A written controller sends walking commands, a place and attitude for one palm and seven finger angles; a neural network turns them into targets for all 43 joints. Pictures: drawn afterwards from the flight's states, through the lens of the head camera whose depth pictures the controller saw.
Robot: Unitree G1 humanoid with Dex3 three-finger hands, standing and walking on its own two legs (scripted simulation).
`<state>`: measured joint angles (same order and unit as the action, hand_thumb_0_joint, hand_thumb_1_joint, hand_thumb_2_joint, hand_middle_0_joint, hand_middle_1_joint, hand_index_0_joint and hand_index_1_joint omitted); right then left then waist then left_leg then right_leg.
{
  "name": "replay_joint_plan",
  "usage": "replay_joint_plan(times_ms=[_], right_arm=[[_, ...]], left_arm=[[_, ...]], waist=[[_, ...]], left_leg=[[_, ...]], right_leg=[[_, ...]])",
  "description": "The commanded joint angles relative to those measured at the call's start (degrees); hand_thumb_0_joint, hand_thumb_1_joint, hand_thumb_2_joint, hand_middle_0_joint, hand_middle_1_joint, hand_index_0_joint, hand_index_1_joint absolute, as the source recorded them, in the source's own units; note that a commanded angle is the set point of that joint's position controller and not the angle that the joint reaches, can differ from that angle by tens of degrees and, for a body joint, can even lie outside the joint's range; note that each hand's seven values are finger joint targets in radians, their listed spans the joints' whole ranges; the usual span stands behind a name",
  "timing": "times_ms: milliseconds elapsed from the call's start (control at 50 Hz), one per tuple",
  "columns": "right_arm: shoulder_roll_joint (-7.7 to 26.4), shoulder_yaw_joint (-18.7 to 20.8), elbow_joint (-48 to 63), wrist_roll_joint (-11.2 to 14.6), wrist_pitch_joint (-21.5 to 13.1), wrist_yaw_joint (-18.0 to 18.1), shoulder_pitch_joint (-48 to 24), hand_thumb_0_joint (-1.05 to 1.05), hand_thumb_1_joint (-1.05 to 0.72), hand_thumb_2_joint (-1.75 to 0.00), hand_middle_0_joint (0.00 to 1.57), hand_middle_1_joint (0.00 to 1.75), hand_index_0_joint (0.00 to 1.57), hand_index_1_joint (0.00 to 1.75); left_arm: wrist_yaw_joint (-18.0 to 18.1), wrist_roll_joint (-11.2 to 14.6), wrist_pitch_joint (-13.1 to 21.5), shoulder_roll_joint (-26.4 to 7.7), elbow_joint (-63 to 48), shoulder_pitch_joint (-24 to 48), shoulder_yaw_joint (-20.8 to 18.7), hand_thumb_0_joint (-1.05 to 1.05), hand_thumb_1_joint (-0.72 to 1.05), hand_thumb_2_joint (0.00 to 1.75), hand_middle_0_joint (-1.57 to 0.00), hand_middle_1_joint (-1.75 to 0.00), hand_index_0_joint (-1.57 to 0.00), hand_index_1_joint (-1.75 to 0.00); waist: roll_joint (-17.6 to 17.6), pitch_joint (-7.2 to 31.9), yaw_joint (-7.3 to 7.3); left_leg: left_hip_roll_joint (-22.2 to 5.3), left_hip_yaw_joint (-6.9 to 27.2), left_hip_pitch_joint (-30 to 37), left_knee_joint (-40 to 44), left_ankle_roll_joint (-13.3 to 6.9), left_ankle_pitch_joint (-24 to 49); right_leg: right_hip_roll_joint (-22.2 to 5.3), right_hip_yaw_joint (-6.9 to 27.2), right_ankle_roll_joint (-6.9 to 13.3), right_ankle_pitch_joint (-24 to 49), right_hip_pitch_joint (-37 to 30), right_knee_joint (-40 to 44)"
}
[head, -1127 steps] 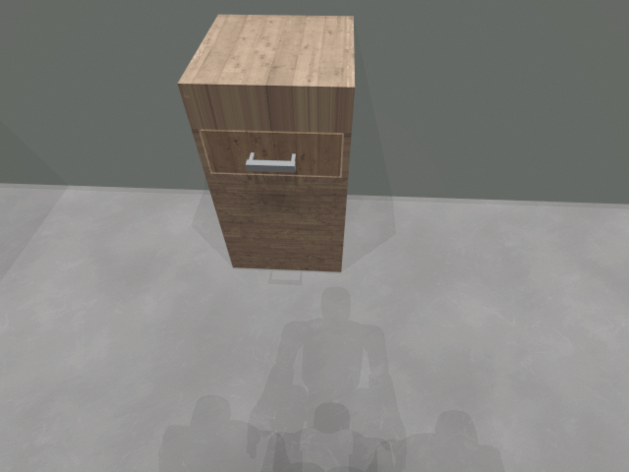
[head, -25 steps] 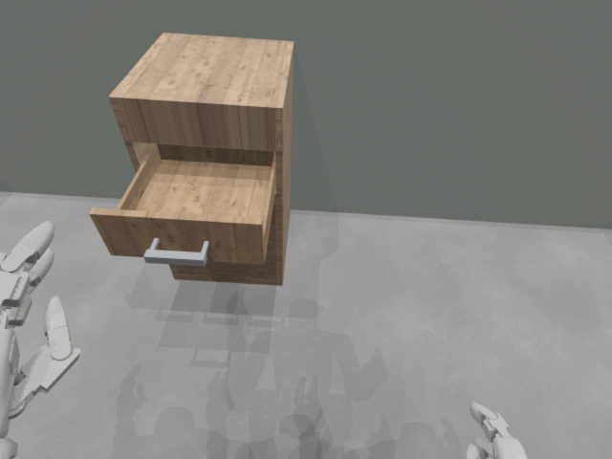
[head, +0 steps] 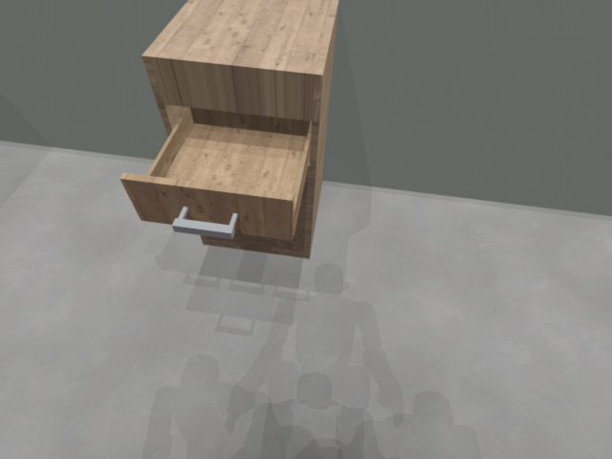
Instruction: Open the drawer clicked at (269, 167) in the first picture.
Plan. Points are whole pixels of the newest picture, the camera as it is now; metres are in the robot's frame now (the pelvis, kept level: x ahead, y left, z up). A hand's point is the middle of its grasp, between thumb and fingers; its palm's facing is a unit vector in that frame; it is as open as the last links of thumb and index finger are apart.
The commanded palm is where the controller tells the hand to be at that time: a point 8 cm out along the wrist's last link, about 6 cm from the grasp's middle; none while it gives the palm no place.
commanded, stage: let the arm hang, fingers relaxed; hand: left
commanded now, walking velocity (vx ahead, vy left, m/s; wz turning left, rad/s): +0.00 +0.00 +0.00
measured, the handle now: (206, 221) +0.60 +0.27 -0.20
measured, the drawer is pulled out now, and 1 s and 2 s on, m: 0.28 0.28 0.28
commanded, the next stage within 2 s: look to check the result in 0.62 s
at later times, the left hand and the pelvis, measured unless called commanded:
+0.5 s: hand out of the picture +0.03 +0.18 -0.17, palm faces +0.00 -0.98 -0.20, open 7.3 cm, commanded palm none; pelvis +0.01 +0.01 +0.00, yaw -1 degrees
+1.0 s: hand out of the picture +0.00 +0.16 -0.17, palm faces +0.02 -0.98 -0.17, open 7.4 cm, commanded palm none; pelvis +0.01 +0.00 +0.01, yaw -1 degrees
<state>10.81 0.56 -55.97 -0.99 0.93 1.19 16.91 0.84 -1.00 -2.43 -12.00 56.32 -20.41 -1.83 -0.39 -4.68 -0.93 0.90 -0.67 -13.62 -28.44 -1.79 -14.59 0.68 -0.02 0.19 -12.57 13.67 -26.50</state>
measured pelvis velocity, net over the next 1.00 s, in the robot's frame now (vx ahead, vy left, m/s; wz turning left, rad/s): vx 0.01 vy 0.00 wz -0.02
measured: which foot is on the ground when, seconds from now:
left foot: down 0.00-1.00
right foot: down 0.00-1.00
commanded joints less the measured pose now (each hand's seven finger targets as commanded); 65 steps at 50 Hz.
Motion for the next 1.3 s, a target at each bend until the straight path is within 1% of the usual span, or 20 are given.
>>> replay_joint_plan(times_ms=[0,60,120,160,180,280,360,400,480,540,600,660,700,800,880,980,1080,1100,1140,1280], right_arm=[[4.7,0.5,0.8,0.4,-1.6,0.9,2.4,0.00,-0.90,-0.90,0.20,0.30,0.20,0.30],[4.4,0.3,-1.2,0.5,-1.5,1.1,3.2,0.00,-0.90,-0.90,0.20,0.30,0.20,0.30],[4.2,0.1,-2.9,0.5,-1.3,1.2,3.4,0.00,-0.90,-0.90,0.20,0.30,0.20,0.30],[3.8,0.0,-3.8,0.5,-1.3,1.1,3.8,0.00,-0.90,-0.90,0.20,0.30,0.20,0.30],[3.8,0.0,-4.3,0.4,-1.3,1.1,3.9,0.00,-0.90,-0.90,0.20,0.30,0.20,0.30],[2.7,0.0,-5.9,0.4,-1.5,1.1,4.4,0.00,-0.90,-0.90,0.20,0.30,0.20,0.30],[2.0,0.1,-6.7,0.2,-1.7,1.2,4.8,0.00,-0.90,-0.90,0.20,0.30,0.20,0.30],[1.7,0.1,-7.0,0.2,-1.8,1.3,5.1,0.00,-0.90,-0.90,0.20,0.30,0.20,0.30],[1.3,0.3,-7.1,0.3,-1.7,1.3,5.6,0.00,-0.90,-0.90,0.20,0.30,0.20,0.30],[1.4,0.5,-7.2,0.4,-1.7,1.3,5.8,0.00,-0.90,-0.90,0.20,0.30,0.20,0.30],[1.1,0.5,-7.4,0.2,-1.7,1.4,6.2,0.00,-0.90,-0.90,0.20,0.30,0.20,0.30],[1.0,0.7,-7.4,0.3,-1.7,1.4,6.4,0.00,-0.90,-0.90,0.20,0.30,0.20,0.30],[1.1,0.6,-7.5,0.3,-1.7,1.4,6.4,0.00,-0.90,-0.90,0.20,0.30,0.20,0.30],[1.0,0.7,-7.5,0.4,-1.7,1.5,6.3,0.00,-0.90,-0.90,0.20,0.30,0.20,0.30],[0.8,0.7,-7.5,0.4,-1.6,1.5,6.3,0.00,-0.90,-0.90,0.20,0.30,0.20,0.30],[1.0,0.7,-7.5,0.4,-1.7,1.5,5.9,0.00,-0.90,-0.90,0.20,0.30,0.20,0.30],[1.1,0.8,-7.4,0.4,-1.7,1.5,5.3,0.00,-0.90,-0.90,0.20,0.30,0.20,0.30],[1.1,0.8,-7.3,0.4,-1.7,1.5,5.2,0.00,-0.90,-0.90,0.20,0.30,0.20,0.30],[1.4,1.0,-7.1,0.4,-1.7,1.5,4.8,0.00,-0.90,-0.90,0.20,0.30,0.20,0.30],[2.0,1.0,-7.3,0.3,-1.8,1.5,4.3,0.00,-0.90,-0.90,0.20,0.30,0.20,0.30]], left_arm=[[0.8,0.1,2.5,-4.2,-0.1,0.7,0.1,0.00,0.90,0.90,-0.20,-0.30,-0.20,-0.30],[1.1,0.2,2.4,-3.9,2.5,0.3,0.5,0.00,0.90,0.90,-0.20,-0.30,-0.20,-0.30],[1.2,0.3,2.2,-3.7,4.4,0.3,0.8,0.00,0.90,0.90,-0.20,-0.30,-0.20,-0.30],[1.4,0.2,2.2,-3.4,5.3,0.5,0.9,0.00,0.90,0.90,-0.20,-0.30,-0.20,-0.30],[1.4,0.2,2.1,-3.4,5.6,0.5,0.8,0.00,0.90,0.90,-0.20,-0.30,-0.20,-0.30],[1.4,0.2,2.2,-2.8,6.6,1.2,0.7,0.00,0.90,0.90,-0.20,-0.30,-0.20,-0.30],[1.5,0.1,2.4,-2.1,6.9,1.4,0.4,0.00,0.90,0.90,-0.20,-0.30,-0.20,-0.30],[1.5,0.2,2.4,-2.2,6.9,1.8,0.3,0.00,0.90,0.90,-0.20,-0.30,-0.20,-0.30],[1.5,0.2,2.4,-2.0,7.0,1.7,0.3,0.00,0.90,0.90,-0.20,-0.30,-0.20,-0.30],[1.5,0.2,2.5,-1.8,7.1,1.5,0.2,0.00,0.90,0.90,-0.20,-0.30,-0.20,-0.30],[1.5,0.2,2.4,-1.7,7.1,1.7,0.1,0.00,0.90,0.90,-0.20,-0.30,-0.20,-0.30],[1.6,0.2,2.6,-1.5,7.4,1.2,0.2,0.00,0.90,0.90,-0.20,-0.30,-0.20,-0.30],[1.6,0.3,2.7,-1.3,7.5,1.1,0.1,0.00,0.90,0.90,-0.20,-0.30,-0.20,-0.30],[1.6,0.2,2.7,-1.0,7.9,0.6,0.2,0.00,0.90,0.90,-0.20,-0.30,-0.20,-0.30],[1.6,0.2,2.8,-0.8,8.2,0.4,0.2,0.00,0.90,0.90,-0.20,-0.30,-0.20,-0.30],[1.6,0.2,2.8,-0.9,8.2,0.5,0.1,0.00,0.90,0.90,-0.20,-0.30,-0.20,-0.30],[1.6,0.2,2.9,-1.0,8.2,0.6,0.1,0.00,0.90,0.90,-0.20,-0.30,-0.20,-0.30],[1.6,0.2,2.9,-1.1,8.1,0.6,0.1,0.00,0.90,0.90,-0.20,-0.30,-0.20,-0.30],[1.6,0.1,3.0,-1.0,8.1,0.4,0.1,0.00,0.90,0.90,-0.20,-0.30,-0.20,-0.30],[1.6,0.2,3.0,-1.8,7.8,1.8,-0.1,0.00,0.90,0.90,-0.20,-0.30,-0.20,-0.30]], waist=[[1.1,6.2,1.57],[1.1,4.0,1.57],[-0.5,1.2,1.46],[0.4,-0.4,1.40],[1.3,-0.4,1.35],[-0.4,-1.3,1.24],[0.6,-0.7,1.17],[2.7,-1.0,1.10],[0.3,-1.4,1.15],[0.3,-0.5,1.24],[2.1,-1.0,1.29],[0.0,-0.5,1.41],[0.3,0.1,1.51],[1.5,-0.7,1.54],[0.6,-0.8,1.65],[0.8,-0.3,1.61],[1.2,-1.3,1.53],[0.4,-1.0,1.52],[1.0,-0.8,1.50],[0.6,-0.5,1.49]], left_leg=[[-5.8,5.1,4.8,6.3,-0.9,10.7],[-6.1,5.0,5.0,7.0,-0.9,12.1],[-6.1,5.1,4.0,8.5,-0.8,9.3],[-6.3,5.5,3.2,9.4,-1.0,7.5],[-6.2,5.4,3.0,9.8,-0.9,7.1],[-6.0,5.5,2.3,10.5,-0.9,5.3],[-5.9,5.2,2.9,10.6,-0.8,6.9],[-5.8,5.1,2.2,11.0,-0.6,6.7],[-5.9,5.0,2.2,10.8,-0.7,5.5],[-5.9,5.0,3.1,10.5,-0.7,5.5],[-5.9,5.1,2.6,11.1,-0.6,4.5],[-6.0,4.7,3.6,10.4,-0.7,5.4],[-6.0,4.6,4.1,10.4,-0.6,6.0],[-6.0,4.3,4.0,10.3,-0.5,5.8],[-6.1,4.3,4.3,10.2,-0.5,6.0],[-6.0,4.3,4.5,10.0,-0.4,6.4],[-6.1,4.3,4.1,10.3,-0.3,6.1],[-6.1,4.3,4.3,10.3,-0.4,6.1],[-6.2,4.2,4.9,10.0,-0.3,6.8],[-6.2,4.4,4.8,10.5,-0.3,6.7]], right_leg=[[-5.0,5.2,2.4,8.4,-2.7,4.7],[-5.1,4.7,2.4,8.8,-2.5,5.2],[-4.9,4.8,2.1,6.3,-1.9,6.1],[-4.8,4.6,2.0,4.0,-1.3,6.4],[-4.7,4.8,2.0,3.8,-1.7,6.5],[-4.8,4.6,2.0,2.7,-1.8,6.9],[-4.8,4.6,2.1,3.7,-2.3,6.7],[-4.7,4.6,2.0,3.9,-2.7,6.5],[-4.6,4.8,2.1,3.3,-2.0,7.0],[-4.5,4.7,2.1,3.1,-1.8,6.8],[-4.5,4.9,2.2,2.9,-1.8,7.0],[-4.7,5.0,2.2,3.4,-1.4,7.1],[-4.6,5.1,2.2,3.9,-1.7,7.1],[-4.5,5.2,2.2,3.8,-1.1,7.3],[-4.6,5.2,2.2,4.0,-0.9,7.3],[-4.6,5.2,2.1,4.4,-1.3,7.4],[-4.7,5.2,2.1,3.9,-0.8,7.6],[-4.6,5.4,2.2,4.2,-0.9,7.5],[-4.5,5.5,2.2,4.6,-0.4,7.5],[-4.6,5.5,2.2,4.4,-1.3,7.6]])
